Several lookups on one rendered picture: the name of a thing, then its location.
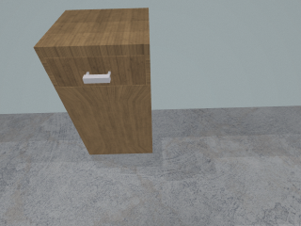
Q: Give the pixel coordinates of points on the handle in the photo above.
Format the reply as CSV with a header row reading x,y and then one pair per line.
x,y
96,78

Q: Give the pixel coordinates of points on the cabinet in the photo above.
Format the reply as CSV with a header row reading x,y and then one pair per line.
x,y
109,119

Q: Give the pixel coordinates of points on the drawer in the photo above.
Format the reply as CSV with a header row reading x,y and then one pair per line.
x,y
68,71

